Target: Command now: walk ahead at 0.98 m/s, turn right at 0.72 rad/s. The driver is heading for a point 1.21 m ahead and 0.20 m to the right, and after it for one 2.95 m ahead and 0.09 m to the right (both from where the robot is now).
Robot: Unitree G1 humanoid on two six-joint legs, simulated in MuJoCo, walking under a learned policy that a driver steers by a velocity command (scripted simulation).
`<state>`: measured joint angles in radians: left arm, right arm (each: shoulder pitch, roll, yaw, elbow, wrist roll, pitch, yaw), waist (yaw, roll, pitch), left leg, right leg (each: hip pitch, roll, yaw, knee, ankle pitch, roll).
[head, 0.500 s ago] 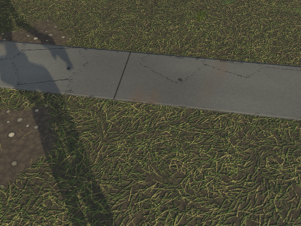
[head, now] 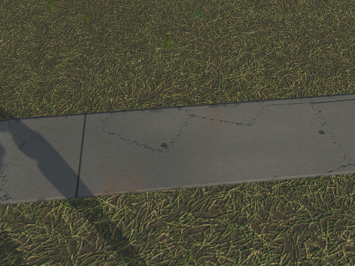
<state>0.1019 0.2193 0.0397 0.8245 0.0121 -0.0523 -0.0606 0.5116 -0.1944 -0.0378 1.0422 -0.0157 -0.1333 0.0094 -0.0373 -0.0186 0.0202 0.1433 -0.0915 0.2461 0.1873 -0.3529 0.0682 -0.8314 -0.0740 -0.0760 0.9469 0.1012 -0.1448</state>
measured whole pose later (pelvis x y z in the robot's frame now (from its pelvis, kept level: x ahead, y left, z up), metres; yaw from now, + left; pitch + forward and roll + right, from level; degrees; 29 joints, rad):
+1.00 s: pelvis +0.90 -0.17 -0.01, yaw -25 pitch +3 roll +1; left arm -0.10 0.23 -0.04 0.62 0.04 -0.10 -0.04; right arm 0.61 -0.23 -0.02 0.96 0.00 -0.10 0.01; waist -0.12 -0.02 0.03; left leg 0.19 -0.02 -0.01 0.28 -0.45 0.03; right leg -0.57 0.00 -0.03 0.55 -0.08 -0.11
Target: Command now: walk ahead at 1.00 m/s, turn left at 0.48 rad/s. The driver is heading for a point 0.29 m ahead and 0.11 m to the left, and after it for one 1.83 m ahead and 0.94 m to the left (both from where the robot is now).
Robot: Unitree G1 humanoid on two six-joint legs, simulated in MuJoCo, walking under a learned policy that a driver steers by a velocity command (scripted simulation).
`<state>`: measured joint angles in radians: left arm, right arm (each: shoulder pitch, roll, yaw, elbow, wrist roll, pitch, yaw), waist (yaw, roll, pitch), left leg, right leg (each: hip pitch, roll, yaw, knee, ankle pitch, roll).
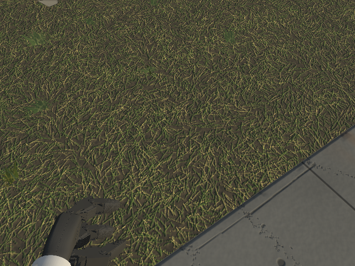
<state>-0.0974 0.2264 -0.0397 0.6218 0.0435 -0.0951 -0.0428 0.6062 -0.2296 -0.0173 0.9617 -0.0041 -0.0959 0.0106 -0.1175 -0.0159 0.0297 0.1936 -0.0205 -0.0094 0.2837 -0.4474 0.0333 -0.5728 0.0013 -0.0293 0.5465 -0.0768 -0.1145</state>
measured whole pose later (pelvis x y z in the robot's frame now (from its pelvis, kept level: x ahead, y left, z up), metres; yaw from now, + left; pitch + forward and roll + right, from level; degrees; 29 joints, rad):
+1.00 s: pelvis +0.87 +0.23 -0.12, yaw +47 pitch +0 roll -2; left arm 0.32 0.28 0.06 0.85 0.04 -0.08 0.00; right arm 0.21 -0.36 -0.07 0.75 -0.04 -0.05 0.04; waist 0.02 0.05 0.00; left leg -0.53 -0.04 -0.06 1.28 -0.29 0.11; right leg -0.29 -0.01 -0.03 0.54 -0.26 0.02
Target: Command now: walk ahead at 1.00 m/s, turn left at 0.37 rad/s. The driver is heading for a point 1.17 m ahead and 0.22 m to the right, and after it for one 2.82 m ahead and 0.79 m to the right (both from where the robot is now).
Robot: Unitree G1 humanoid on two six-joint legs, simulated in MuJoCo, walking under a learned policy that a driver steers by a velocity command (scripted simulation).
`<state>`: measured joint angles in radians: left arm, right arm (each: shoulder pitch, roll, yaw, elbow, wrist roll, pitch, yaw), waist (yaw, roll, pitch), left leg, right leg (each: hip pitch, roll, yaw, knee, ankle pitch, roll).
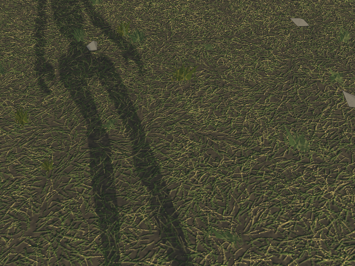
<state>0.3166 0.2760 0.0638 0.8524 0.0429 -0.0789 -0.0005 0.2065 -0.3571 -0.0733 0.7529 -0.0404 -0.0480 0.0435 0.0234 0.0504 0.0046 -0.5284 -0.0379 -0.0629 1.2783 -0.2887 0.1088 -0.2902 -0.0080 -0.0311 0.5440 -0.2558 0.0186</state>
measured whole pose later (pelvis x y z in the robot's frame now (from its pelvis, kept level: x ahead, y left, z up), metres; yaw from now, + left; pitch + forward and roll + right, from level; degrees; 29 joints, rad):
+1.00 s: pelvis +0.89 -0.09 +0.01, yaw -33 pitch +1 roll -1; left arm 0.47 0.31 0.07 0.86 0.00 -0.06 -0.01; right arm -0.01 -0.24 0.03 0.58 -0.05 -0.06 0.02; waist 0.08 0.00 0.04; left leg -0.71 0.15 -0.09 0.84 -0.10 -0.06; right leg -0.04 0.21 0.13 0.34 -0.28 -0.17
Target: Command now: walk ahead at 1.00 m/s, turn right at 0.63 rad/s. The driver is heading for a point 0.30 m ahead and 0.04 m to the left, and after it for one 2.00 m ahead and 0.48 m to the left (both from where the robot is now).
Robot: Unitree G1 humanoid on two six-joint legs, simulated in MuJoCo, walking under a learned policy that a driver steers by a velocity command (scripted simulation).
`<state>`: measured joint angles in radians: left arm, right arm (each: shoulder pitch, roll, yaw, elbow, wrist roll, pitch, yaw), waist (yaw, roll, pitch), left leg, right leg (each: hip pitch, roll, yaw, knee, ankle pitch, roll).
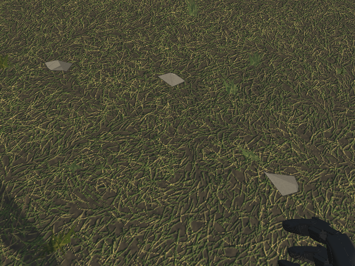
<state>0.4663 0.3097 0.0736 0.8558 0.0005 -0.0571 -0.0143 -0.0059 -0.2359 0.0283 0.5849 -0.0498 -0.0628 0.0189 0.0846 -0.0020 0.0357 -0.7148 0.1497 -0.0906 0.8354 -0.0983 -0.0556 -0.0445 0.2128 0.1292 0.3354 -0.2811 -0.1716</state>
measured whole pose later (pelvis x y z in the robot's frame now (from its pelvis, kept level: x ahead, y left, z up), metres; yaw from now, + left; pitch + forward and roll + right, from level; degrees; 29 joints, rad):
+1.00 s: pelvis +0.91 +0.21 -0.03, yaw +31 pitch +2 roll -1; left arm 0.55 0.29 0.03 0.93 0.03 -0.08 0.01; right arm -0.05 -0.31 -0.01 0.61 -0.05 -0.04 0.07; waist 0.08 0.02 0.02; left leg -0.58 -0.05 0.08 0.64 -0.15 0.18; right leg 0.22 -0.07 -0.25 0.47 -0.43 0.03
